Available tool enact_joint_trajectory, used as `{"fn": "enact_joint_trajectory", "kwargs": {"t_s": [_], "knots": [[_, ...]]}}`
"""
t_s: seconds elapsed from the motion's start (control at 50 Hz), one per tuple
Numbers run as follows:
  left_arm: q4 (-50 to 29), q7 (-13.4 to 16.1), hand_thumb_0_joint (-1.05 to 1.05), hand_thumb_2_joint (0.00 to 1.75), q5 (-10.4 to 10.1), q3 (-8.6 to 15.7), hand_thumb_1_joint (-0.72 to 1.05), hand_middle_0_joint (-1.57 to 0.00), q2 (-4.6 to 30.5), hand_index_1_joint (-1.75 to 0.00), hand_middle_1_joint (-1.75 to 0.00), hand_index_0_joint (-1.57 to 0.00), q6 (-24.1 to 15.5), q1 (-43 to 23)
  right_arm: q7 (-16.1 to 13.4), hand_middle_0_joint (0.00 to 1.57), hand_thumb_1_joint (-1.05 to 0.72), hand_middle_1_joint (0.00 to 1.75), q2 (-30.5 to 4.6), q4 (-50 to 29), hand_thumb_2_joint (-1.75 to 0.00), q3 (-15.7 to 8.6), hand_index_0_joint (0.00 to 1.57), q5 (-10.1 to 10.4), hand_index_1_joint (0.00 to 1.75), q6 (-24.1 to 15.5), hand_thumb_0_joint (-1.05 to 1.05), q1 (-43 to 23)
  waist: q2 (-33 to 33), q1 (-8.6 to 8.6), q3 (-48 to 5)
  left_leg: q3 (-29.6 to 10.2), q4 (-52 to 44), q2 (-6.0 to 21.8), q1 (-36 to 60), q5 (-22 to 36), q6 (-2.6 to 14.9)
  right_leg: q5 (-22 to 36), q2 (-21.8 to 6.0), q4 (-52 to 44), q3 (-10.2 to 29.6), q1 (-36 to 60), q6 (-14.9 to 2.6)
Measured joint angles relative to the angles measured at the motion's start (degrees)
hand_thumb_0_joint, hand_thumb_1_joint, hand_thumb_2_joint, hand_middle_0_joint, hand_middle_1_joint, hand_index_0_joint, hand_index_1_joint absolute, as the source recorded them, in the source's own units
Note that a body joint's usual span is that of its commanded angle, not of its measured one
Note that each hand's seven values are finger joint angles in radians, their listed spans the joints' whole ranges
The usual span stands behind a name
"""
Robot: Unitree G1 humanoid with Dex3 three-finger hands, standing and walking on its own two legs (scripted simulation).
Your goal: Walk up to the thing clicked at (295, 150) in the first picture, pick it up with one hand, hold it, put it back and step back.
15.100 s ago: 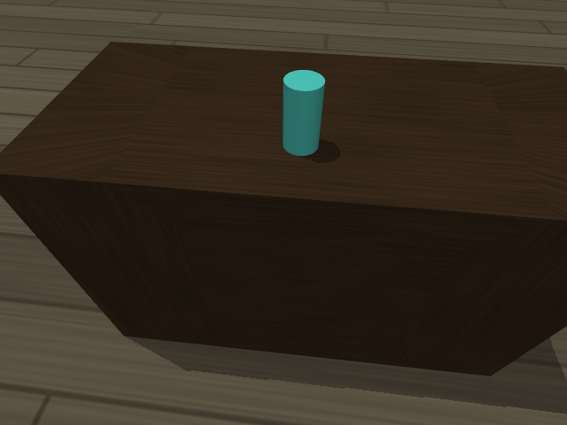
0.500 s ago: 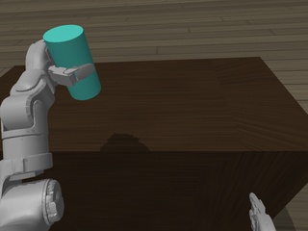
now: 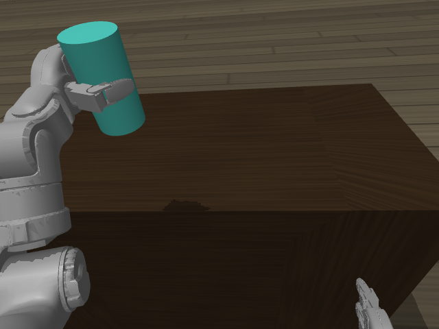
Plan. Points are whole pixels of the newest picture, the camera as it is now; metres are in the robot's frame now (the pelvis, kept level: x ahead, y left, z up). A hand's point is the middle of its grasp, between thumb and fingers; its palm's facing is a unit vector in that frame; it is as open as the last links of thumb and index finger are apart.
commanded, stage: hold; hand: left
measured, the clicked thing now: (107, 82) +0.37 +0.17 +0.32
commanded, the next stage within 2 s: none
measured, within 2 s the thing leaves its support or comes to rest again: neither
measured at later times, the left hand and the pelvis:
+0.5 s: hand (93, 64) +0.35 +0.17 +0.35, palm faces +0.14 -0.99 -0.02, open 10.4 cm; pelvis +0.00 +0.00 +0.00, yaw +0 degrees
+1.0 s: hand (97, 65) +0.35 +0.16 +0.35, palm faces +0.13 -0.99 -0.02, open 10.4 cm; pelvis +0.00 +0.01 +0.00, yaw +0 degrees
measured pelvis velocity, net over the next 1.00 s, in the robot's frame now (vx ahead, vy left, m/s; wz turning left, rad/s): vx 0.00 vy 0.01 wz -0.01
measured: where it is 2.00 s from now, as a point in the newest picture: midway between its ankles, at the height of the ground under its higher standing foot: outside the picture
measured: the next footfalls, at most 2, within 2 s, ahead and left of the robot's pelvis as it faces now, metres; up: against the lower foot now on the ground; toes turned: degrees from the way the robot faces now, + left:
none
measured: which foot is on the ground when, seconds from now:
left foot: down 0.00-1.00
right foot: down 0.00-1.00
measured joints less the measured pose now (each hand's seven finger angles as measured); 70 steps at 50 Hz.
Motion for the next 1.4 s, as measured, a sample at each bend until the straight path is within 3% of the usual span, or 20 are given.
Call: {"fn": "enact_joint_trajectory", "kwargs": {"t_s": [0.42,0.7,1.4], "knots": [[-3.4,0.3,-0.01,1.15,-0.9,0.8,-0.5,-0.7,1.2,-1.07,-1.06,-0.72,4.9,-1.6,0.3,0.05,0.53,0.06,-0.4,-0.9,-0.05,-0.8,0.05,1.1,0.05,-1.4,-0.01,-0.1,0.1,0.25,-1.1,0.2,1.0,-0.2,-0.3,-0.8,0.25,-0.6,-0.2,0.8,0.3,-0.3,0.29],[-4.6,0.1,-0.01,1.15,-1.3,0.1,-0.5,-0.69,1.4,-1.07,-1.07,-0.72,8.0,-2.7,0.9,0.05,0.53,0.06,-0.2,0.2,-0.05,-0.5,0.05,1.3,0.05,-1.2,-0.01,-0.4,0.5,0.78,-1.3,0.3,1.7,-0.3,-0.5,-1.3,0.41,-1.0,-0.3,1.3,0.3,-0.4,0.44],[-3.8,0.1,-0.01,1.16,-1.8,-0.5,-0.5,-0.69,1.1,-1.08,-1.07,-0.71,8.2,-3.1,0.4,0.05,0.53,0.05,0.0,1.2,-0.06,-0.6,0.05,1.5,0.05,-1.8,-0.01,-0.8,0.3,0.74,-1.6,0.4,1.9,-0.3,-1.0,-0.8,0.29,-0.7,-0.2,2.0,0.5,-1.1,0.3]]}}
